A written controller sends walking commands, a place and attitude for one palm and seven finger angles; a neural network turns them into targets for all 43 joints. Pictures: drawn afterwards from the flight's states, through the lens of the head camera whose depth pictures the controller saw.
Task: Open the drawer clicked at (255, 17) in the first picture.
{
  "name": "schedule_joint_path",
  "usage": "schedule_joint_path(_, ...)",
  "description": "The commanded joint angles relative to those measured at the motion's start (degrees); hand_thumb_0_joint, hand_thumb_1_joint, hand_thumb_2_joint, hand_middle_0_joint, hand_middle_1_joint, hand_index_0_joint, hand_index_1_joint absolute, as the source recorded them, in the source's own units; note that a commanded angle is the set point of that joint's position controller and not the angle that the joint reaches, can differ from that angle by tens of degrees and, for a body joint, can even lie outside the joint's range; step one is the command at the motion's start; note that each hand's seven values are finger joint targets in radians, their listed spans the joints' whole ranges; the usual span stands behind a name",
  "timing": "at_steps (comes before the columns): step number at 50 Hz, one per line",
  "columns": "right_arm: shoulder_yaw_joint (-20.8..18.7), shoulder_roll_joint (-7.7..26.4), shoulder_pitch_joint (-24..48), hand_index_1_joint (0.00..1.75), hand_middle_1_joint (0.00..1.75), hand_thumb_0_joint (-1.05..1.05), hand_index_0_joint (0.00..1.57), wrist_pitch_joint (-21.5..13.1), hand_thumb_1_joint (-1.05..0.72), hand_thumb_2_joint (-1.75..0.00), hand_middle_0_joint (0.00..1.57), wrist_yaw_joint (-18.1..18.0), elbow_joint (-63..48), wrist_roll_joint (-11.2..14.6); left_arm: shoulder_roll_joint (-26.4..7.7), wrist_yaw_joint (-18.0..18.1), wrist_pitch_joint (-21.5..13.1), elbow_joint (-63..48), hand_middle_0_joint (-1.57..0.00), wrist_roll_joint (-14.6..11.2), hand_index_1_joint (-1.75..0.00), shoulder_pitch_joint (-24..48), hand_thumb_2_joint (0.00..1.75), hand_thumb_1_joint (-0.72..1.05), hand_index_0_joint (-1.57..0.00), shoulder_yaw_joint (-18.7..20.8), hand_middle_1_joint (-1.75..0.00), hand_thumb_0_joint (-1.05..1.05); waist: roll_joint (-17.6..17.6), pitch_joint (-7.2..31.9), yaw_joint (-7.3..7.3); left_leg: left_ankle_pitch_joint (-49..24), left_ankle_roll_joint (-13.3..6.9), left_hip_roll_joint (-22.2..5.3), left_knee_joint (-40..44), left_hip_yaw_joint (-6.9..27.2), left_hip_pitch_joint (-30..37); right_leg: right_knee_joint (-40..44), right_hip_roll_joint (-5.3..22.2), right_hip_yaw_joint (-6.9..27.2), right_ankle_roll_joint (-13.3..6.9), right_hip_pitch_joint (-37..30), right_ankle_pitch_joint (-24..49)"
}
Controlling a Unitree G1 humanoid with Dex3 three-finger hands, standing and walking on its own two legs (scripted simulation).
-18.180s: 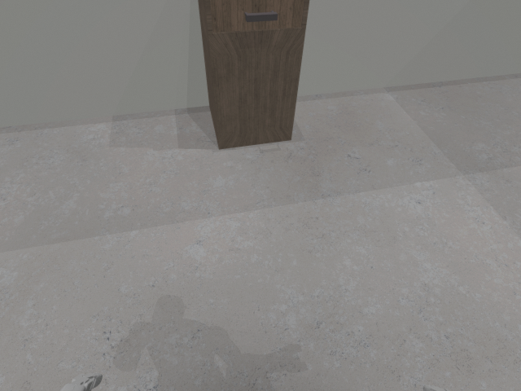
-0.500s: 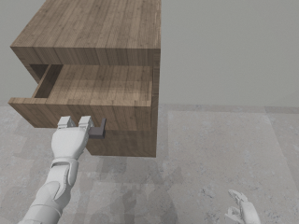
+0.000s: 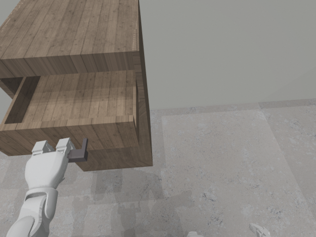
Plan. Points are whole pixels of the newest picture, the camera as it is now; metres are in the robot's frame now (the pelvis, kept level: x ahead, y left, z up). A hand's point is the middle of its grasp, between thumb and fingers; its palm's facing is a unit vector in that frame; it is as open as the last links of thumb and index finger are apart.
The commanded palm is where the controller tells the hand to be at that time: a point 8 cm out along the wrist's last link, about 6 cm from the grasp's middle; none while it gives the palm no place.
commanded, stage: pull the drawer open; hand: left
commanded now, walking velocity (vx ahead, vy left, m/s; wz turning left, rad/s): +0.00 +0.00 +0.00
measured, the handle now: (62, 149) +0.34 +0.27 +0.00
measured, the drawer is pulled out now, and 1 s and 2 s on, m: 0.19 0.30 0.30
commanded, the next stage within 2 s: open the thumb to release the handle in 0.58 s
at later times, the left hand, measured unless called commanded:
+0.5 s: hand (48, 222) +0.17 +0.26 -0.02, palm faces -0.03 -0.06 -1.00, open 6.2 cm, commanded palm +0.11 +0.26 +0.03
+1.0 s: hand (49, 216) +0.18 +0.26 -0.02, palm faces +0.03 -0.03 -1.00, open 8.4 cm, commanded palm +0.15 +0.26 +0.03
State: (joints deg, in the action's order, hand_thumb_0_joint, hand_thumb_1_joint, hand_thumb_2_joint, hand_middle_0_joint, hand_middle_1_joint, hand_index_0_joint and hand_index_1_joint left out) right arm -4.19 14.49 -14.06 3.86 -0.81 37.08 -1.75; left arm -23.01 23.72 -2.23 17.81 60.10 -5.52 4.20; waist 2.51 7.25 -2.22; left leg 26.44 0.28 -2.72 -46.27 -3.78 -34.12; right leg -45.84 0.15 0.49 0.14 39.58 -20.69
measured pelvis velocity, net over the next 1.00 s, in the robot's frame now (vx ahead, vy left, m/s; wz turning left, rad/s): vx -0.01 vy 0.00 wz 0.02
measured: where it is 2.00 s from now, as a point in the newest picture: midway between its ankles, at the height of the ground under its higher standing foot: outside the picture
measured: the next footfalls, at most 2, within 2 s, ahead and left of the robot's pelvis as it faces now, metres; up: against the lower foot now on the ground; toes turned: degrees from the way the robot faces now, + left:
none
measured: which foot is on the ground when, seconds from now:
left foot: down 0.00-1.00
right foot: down 0.00-1.00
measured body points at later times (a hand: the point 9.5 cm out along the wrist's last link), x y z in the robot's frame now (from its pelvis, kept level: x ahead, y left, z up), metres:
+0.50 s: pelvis +0.00 +0.00 -0.01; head +0.04 -0.01 +0.44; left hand +0.17 +0.26 +0.04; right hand +0.23 -0.20 -0.09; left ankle -0.05 +0.12 -0.70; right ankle +0.01 -0.12 -0.70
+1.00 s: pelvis -0.01 +0.00 -0.01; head +0.04 -0.02 +0.43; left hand +0.18 +0.26 +0.04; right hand +0.17 -0.23 -0.13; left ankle -0.05 +0.12 -0.70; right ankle +0.01 -0.12 -0.70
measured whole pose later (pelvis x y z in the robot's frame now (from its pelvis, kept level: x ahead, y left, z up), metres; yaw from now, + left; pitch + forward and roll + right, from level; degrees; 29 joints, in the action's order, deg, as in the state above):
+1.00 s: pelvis -0.01 +0.00 -0.01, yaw +1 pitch +12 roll +0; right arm -2.3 12.6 -7.6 3.8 -1.3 36.9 -2.8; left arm -20.1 30.4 1.3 0.6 61.1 -24.7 -0.9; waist 2.7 6.9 1.9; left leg 29.3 0.1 -1.9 -52.9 -2.5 -35.6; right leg -52.4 1.0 0.0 0.4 40.8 -23.8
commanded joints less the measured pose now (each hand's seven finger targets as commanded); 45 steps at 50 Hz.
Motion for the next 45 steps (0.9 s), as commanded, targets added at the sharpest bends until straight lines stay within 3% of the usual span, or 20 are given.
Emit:
schedule_joint_path(1,-2.0,6.6,7.0,0.30,0.30,0.00,0.20,-3.5,-0.90,-0.90,0.20,0.5,-9.2,-0.2,-8.1,5.1,-0.2,-17.7,-0.40,-1.4,-1.35,-12.4,0.90,0.90,-0.40,4.7,-1.35,0.00,0.1,15.5,5.56,-29.3,-0.8,2.8,4.1,1.1,4.8,2.4,-1.5,-2.7,-2.5,-16.4,24.8)
schedule_joint_path(6,-2.0,6.6,8.5,0.30,0.30,0.00,0.20,-4.0,-0.90,-0.90,0.20,0.9,-9.4,-0.6,-8.0,7.7,1.1,-23.4,-0.40,-0.9,-1.35,-18.8,0.90,0.90,-0.40,5.7,-1.35,0.00,1.5,15.9,5.41,-30.4,-0.4,2.6,2.9,1.5,6.3,1.1,-1.7,-2.7,-2.6,-14.7,24.5)
schedule_joint_path(15,-0.8,5.3,11.8,0.30,0.30,0.00,0.20,-4.2,-0.90,-0.90,0.20,1.1,-10.6,-0.8,-5.7,8.5,1.7,-27.1,-0.40,-0.1,-1.35,-23.3,0.90,0.90,-0.40,3.5,-1.35,0.00,0.6,10.9,5.37,-24.4,-0.5,2.9,2.2,2.0,6.9,1.1,-2.0,-3.2,-2.5,-10.4,17.7)
schedule_joint_path(16,-0.7,5.3,12.0,0.30,0.30,0.00,0.20,-4.1,-0.90,-0.90,0.20,0.9,-11.0,-0.8,-6.8,8.5,1.6,-27.7,-0.40,-0.2,-1.35,-24.8,0.90,0.90,-0.40,5.1,-1.35,0.00,0.7,11.2,5.95,-25.3,-0.5,2.8,2.3,2.2,7.0,0.9,-2.1,-3.2,-2.6,-11.0,17.9)
schedule_joint_path(18,-0.3,4.8,12.3,0.30,0.30,0.00,0.20,-3.9,-0.90,-0.90,0.20,0.9,-11.2,-0.9,-5.3,7.9,1.5,-27.4,-0.40,0.0,-1.35,-26.2,0.90,0.90,-0.40,3.4,-1.35,0.00,-1.0,10.3,5.90,-24.4,-0.5,2.9,2.1,2.2,7.1,1.0,-2.0,-3.2,-2.4,-10.3,17.3)
schedule_joint_path(20,0.2,4.4,12.9,0.30,0.30,0.00,0.20,-4.0,-0.90,-0.90,0.20,1.0,-11.8,-0.9,-5.9,7.5,1.0,-28.3,-0.40,-0.1,-1.35,-29.6,0.90,0.90,-0.40,4.3,-1.35,0.00,-0.7,9.8,6.97,-24.2,-0.5,3.1,2.2,2.2,6.7,1.0,-2.1,-3.0,-2.5,-11.0,17.4)
schedule_joint_path(21,0.2,4.5,13.0,0.30,0.30,0.00,0.20,-3.8,-0.90,-0.90,0.20,1.0,-11.9,-0.9,-7.0,7.3,0.6,-29.8,-0.40,-0.1,-1.35,-30.2,0.90,0.90,-0.40,5.4,-1.35,0.00,0.7,10.4,7.20,-26.3,-0.3,2.9,2.2,2.2,7.3,0.8,-2.1,-2.6,-2.6,-11.3,18.4)
schedule_joint_path(25,0.8,3.8,13.0,0.30,0.30,0.00,0.20,-4.0,-0.90,-0.90,0.20,2.1,-12.9,-1.1,-4.8,6.3,-0.5,-32.0,-0.40,-0.5,-1.35,-38.7,0.90,0.90,-0.40,3.4,-1.35,0.00,1.1,9.4,8.42,-28.6,-0.4,2.7,1.5,2.4,7.6,0.2,-2.1,-2.6,-2.6,-10.8,18.8)
schedule_joint_path(27,1.2,3.7,13.4,0.30,0.30,0.00,0.20,-4.0,-0.90,-0.90,0.20,2.6,-13.3,-1.1,-7.1,6.4,-1.1,-33.8,-0.40,-1.0,-1.35,-44.2,0.90,0.90,-0.40,5.9,-1.35,0.00,2.7,11.1,9.72,-32.5,-0.1,2.4,1.2,2.4,8.0,-0.7,-2.0,-1.8,-2.8,-12.4,22.0)
schedule_joint_path(28,1.2,3.8,13.3,0.30,0.30,0.00,0.20,-3.8,-0.90,-0.90,0.20,3.0,-13.2,-1.3,-5.4,6.3,-1.1,-34.7,-0.40,-1.0,-1.35,-44.4,0.90,0.90,-0.40,4.1,-1.35,0.00,2.2,10.3,8.94,-33.2,-0.2,2.3,0.6,2.4,7.6,-0.9,-2.0,-1.6,-2.7,-11.5,23.1)
schedule_joint_path(32,0.9,4.2,13.3,0.30,0.30,0.00,0.20,-3.3,-0.90,-0.90,0.20,3.6,-13.7,-1.8,-7.5,7.8,-1.8,-37.2,-0.40,-1.2,-1.35,-47.7,0.90,0.90,-0.40,7.3,-1.35,0.00,2.8,11.8,9.45,-35.4,-0.2,2.0,-0.8,2.7,6.5,-2.6,-1.7,-0.6,-2.8,-11.2,26.4)
schedule_joint_path(33,0.8,4.1,13.0,0.30,0.30,0.00,0.20,-3.2,-0.90,-0.90,0.20,3.9,-13.8,-2.0,-6.1,8.2,-1.8,-37.7,-0.40,-1.2,-1.35,-48.7,0.90,0.90,-0.40,6.0,-1.35,0.00,2.9,12.0,9.13,-36.0,-0.3,2.0,-1.4,2.7,6.5,-3.0,-1.7,-0.6,-2.9,-10.6,27.2)
schedule_joint_path(34,0.7,5.6,13.0,0.30,0.30,0.00,0.20,-2.8,-0.90,-0.90,0.20,3.0,-10.8,-2.7,-8.7,9.1,-2.3,-37.4,-0.40,0.7,-1.35,-18.2,0.90,0.90,-0.40,5.3,-1.35,0.00,1.5,9.8,2.03,-28.6,0.0,2.6,-3.6,3.9,4.8,-3.5,-1.7,0.5,-2.6,-2.4,22.4)
schedule_joint_path(35,-0.4,4.6,11.7,0.30,0.30,0.00,0.20,-3.4,-0.90,-0.90,0.20,2.1,-11.2,-3.4,-9.3,10.4,-3.2,-34.7,-0.40,1.7,-1.34,-20.9,0.87,0.83,-0.40,9.5,-1.34,0.00,3.0,11.9,5.35,-27.5,-0.1,2.5,-3.5,3.5,4.3,-4.5,-1.9,-1.3,-2.7,-4.2,20.5)
schedule_joint_path(36,-0.5,4.9,11.6,0.30,0.30,0.00,0.20,-3.6,-0.90,-0.90,0.20,1.8,-11.4,-3.5,-9.4,11.4,-2.9,-33.3,-0.39,1.8,-1.34,-24.3,0.84,0.76,-0.39,9.7,-1.34,0.00,2.3,12.8,5.80,-27.5,-0.1,2.9,-3.8,3.5,4.3,-4.4,-2.2,-0.9,-3.0,-4.2,20.6)
schedule_joint_path(37,-0.8,4.5,10.9,0.30,0.30,0.00,0.20,-3.8,-0.90,-0.90,0.20,1.8,-10.8,-2.9,-7.4,11.8,-2.2,-29.3,-0.38,1.5,-1.33,-27.6,0.81,0.69,-0.38,8.8,-1.33,0.00,1.2,14.5,5.82,-28.2,0.1,2.9,-4.1,3.0,4.9,-4.5,-2.0,-1.3,-2.8,-4.7,20.9)
schedule_joint_path(39,-1.3,5.2,10.9,0.30,0.30,0.00,0.20,-3.8,-0.90,-0.90,0.20,1.7,-10.8,-2.5,-7.9,12.3,-1.3,-32.4,-0.38,0.7,-1.31,-24.8,0.75,0.55,-0.38,8.0,-1.31,0.00,2.2,18.2,5.74,-29.8,0.5,3.0,-4.2,3.1,6.0,-4.9,-1.9,-0.8,-2.8,-5.7,22.1)
schedule_joint_path(41,-1.4,5.5,10.7,0.30,0.30,0.00,0.20,-3.5,-0.90,-0.90,0.20,1.1,-10.2,-2.0,-7.4,12.2,1.2,-30.5,-0.36,0.6,-1.30,-23.7,0.69,0.41,-0.36,6.7,-1.30,0.00,0.4,17.7,4.90,-29.5,0.4,2.8,-3.6,3.4,5.7,-4.2,-1.9,-1.8,-2.7,-7.1,22.4)
schedule_joint_path(43,-1.3,5.4,11.1,0.30,0.30,0.00,0.20,-3.3,-0.90,-0.90,0.20,0.5,-10.1,-1.5,-6.3,11.6,3.3,-29.3,-0.35,0.6,-1.28,-23.5,0.63,0.27,-0.35,4.6,-1.28,0.00,-0.3,16.9,5.27,-27.6,0.1,2.8,-2.2,3.2,5.3,-3.2,-1.7,-2.5,-2.4,-9.1,21.5)
schedule_joint_path(45,-0.8,5.3,12.0,0.30,0.30,0.00,0.20,-3.1,-0.90,-0.90,0.20,-0.3,-9.9,-1.0,-7.2,10.5,4.9,-27.8,-0.35,0.4,-1.27,-22.0,0.57,0.13,-0.35,4.5,-1.27,0.00,-2.3,14.8,5.36,-24.1,-0.3,3.1,-0.6,3.0,4.4,-1.5,-1.7,-2.5,-2.3,-10.7,20.2)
